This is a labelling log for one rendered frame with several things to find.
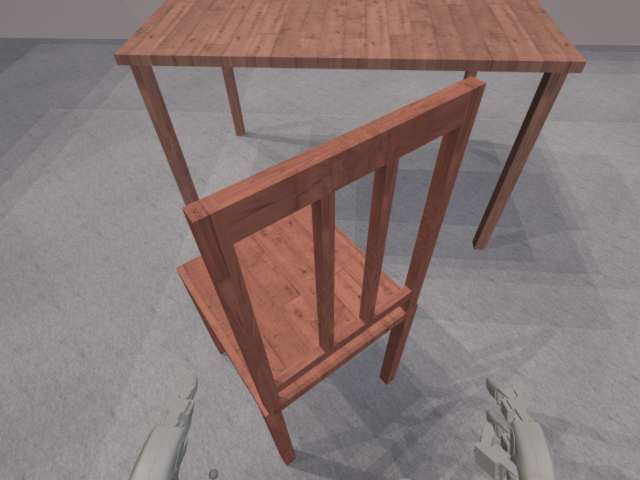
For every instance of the table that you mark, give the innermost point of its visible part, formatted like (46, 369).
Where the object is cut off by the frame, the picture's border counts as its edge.
(436, 35)

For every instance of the right robot hand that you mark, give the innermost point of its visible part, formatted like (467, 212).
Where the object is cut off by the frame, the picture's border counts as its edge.
(526, 454)

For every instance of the left robot hand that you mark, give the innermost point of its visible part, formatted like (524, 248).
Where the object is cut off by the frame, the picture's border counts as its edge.
(165, 447)

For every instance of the chair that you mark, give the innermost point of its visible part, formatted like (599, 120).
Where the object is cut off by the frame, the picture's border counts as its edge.
(283, 291)

